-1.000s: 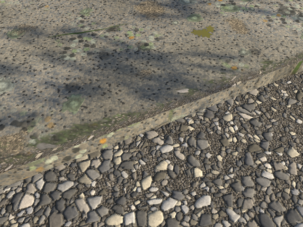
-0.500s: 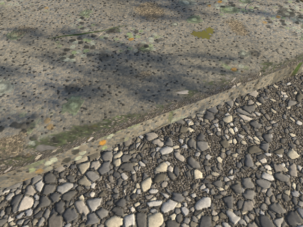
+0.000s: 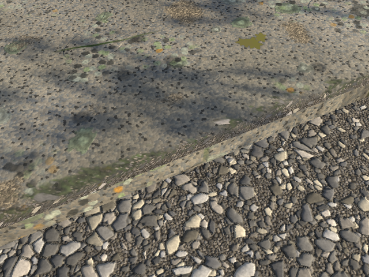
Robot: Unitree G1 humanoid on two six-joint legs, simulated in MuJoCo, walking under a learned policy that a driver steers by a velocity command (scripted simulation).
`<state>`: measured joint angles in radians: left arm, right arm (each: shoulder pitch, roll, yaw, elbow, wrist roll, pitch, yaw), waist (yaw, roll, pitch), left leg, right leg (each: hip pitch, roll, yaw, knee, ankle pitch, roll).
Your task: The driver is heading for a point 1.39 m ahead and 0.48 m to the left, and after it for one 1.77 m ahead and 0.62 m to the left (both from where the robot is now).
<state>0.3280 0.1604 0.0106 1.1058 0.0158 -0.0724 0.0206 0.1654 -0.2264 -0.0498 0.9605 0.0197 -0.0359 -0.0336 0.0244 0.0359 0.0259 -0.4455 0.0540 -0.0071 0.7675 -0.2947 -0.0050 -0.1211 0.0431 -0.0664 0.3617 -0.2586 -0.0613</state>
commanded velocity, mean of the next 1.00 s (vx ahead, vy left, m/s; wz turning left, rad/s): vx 0.02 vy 0.00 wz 0.00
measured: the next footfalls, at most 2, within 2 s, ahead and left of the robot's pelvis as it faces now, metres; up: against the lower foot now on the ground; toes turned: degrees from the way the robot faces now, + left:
left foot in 0.08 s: +0.12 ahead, +0.13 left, +0.00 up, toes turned +1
left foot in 1.52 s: +0.19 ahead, +0.17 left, +0.00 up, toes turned +5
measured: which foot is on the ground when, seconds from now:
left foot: up 0.00-0.06, down 0.08-1.00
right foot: down 0.00-1.00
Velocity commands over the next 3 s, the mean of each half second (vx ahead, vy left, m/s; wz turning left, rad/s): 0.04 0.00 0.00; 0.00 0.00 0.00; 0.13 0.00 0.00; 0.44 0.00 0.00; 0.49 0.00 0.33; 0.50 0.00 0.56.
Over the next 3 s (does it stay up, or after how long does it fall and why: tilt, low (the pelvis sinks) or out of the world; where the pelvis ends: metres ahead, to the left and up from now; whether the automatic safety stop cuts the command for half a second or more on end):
stays up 0.84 0.16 0.00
